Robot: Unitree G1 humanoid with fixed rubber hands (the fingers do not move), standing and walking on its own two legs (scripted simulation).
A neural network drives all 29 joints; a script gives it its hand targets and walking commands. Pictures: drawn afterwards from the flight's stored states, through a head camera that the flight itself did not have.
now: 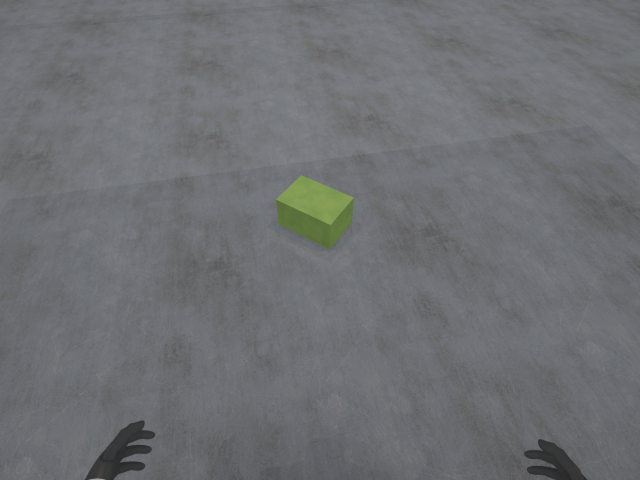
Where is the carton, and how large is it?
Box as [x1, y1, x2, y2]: [276, 175, 353, 248]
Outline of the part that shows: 301,175 276,199 279,224 330,248 351,222 353,197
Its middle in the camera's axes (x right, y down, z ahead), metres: -0.01 -0.14 +1.63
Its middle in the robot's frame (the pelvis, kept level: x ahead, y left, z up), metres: +1.22 +0.07 -0.69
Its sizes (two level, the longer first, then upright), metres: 0.263 0.183 0.148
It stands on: the floor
